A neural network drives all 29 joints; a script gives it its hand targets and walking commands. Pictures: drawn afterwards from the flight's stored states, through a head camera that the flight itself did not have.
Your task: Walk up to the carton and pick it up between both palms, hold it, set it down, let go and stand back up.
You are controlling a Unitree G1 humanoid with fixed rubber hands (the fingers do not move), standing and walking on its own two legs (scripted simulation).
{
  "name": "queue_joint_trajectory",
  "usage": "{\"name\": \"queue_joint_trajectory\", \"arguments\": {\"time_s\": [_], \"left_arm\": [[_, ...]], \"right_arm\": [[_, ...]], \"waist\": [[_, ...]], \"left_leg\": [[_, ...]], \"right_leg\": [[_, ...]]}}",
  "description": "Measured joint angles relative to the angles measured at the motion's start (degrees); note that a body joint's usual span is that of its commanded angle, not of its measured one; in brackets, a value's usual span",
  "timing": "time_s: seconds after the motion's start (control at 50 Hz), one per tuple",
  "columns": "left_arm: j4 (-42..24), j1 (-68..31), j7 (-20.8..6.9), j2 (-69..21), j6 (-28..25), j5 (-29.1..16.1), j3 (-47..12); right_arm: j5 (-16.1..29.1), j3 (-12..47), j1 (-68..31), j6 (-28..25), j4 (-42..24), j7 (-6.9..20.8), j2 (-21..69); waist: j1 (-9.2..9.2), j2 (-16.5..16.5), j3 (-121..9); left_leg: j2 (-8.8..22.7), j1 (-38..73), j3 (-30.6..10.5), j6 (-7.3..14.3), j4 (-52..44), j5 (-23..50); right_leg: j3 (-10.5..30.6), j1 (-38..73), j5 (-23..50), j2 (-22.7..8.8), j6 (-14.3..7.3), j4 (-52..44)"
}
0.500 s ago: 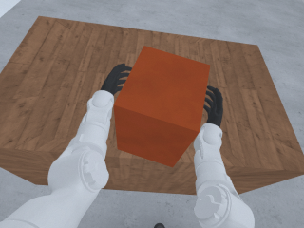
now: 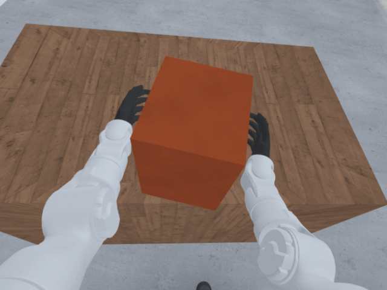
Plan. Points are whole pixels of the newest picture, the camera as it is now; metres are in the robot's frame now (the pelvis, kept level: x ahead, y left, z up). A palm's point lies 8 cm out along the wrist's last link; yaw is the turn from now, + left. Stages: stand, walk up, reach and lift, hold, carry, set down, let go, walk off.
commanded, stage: set down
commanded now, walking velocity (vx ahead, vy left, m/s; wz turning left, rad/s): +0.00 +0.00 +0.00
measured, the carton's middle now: (192, 140) +0.44 -0.04 -0.01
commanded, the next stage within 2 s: none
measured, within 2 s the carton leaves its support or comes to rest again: neither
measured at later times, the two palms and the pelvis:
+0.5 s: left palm (90, 109) +0.47 +0.18 +0.06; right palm (273, 138) +0.39 -0.20 +0.06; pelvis -0.01 +0.01 -0.02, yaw +1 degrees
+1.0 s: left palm (90, 68) +0.48 +0.16 +0.16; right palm (294, 103) +0.40 -0.20 +0.16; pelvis -0.02 -0.01 +0.00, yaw +1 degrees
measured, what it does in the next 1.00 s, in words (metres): stands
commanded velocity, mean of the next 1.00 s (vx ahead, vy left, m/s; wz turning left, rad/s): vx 0.00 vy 0.00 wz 0.00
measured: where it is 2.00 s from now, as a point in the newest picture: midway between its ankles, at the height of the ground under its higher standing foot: outside the picture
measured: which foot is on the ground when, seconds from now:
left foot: down 0.00-1.00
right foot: down 0.00-1.00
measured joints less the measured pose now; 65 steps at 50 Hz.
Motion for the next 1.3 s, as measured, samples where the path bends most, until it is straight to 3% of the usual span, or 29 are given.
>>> {"name": "queue_joint_trajectory", "arguments": {"time_s": [0.1, 0.26, 0.44, 0.56, 0.7, 0.92, 1.3], "left_arm": [[11.3, -4.8, 1.7, 4.0, -5.4, -9.9, -7.9], [20.1, -10.3, 1.0, 6.5, -7.8, -18.0, -16.0], [19.7, -9.1, -0.2, 10.7, -6.8, -28.5, -27.2], [17.9, -10.7, -1.4, 12.5, -4.3, -32.8, -32.6], [16.4, -13.5, -2.0, 12.8, 0.2, -34.6, -34.7], [13.5, -15.3, -2.2, 14.7, 6.5, -34.3, -32.0], [7.9, -14.6, -4.1, 18.4, 13.6, -32.5, -29.2]], "right_arm": [[10.2, 9.1, -3.7, -1.2, 7.7, -1.2, -2.5], [21.2, 19.0, -7.4, -1.9, 13.4, -1.3, -6.8], [28.7, 23.7, -8.7, 2.2, 14.0, 0.1, -11.9], [32.1, 25.7, -11.1, 7.0, 12.0, 0.7, -14.3], [33.5, 27.0, -14.3, 13.7, 8.9, 0.1, -14.7], [32.7, 27.5, -15.5, 21.5, 2.4, -2.9, -12.7], [34.4, 29.5, -15.0, 27.9, -3.2, -5.7, -12.4]], "waist": [[-1.88, 2.1, -4.7], [-1.75, 2.6, -5.6], [-1.75, 2.8, -7.9], [-2.67, 2.8, -8.8], [-3.65, 1.9, -8.0], [-4.08, 0.8, -6.1], [-2.62, -0.6, -2.7]], "left_leg": [[0.8, -8.8, -0.2, 0.0, 6.5, -2.7], [1.3, -12.6, -0.7, 0.0, 11.3, -4.7], [1.0, -14.1, -1.8, -0.1, 12.9, -4.9], [0.5, -13.5, -2.6, 0.1, 12.0, -3.9], [0.2, -9.9, -2.4, 0.1, 9.2, -2.3], [0.3, -2.9, -1.4, -0.4, 3.9, -0.3], [0.7, 7.0, -0.9, -0.8, -0.7, 0.6]], "right_leg": [[-0.1, -8.4, -2.1, 0.6, 0.1, 5.5], [-0.4, -11.4, -3.3, 0.9, 0.4, 8.6], [-1.4, -12.0, -3.4, 0.7, 0.4, 9.3], [-2.2, -11.1, -2.9, 0.2, 0.2, 8.7], [-2.1, -8.1, -2.0, 0.0, -0.1, 7.1], [-1.2, -2.3, -0.6, 0.2, -0.7, 3.5], [-0.7, 7.8, 1.0, 0.9, -1.0, -2.0]]}}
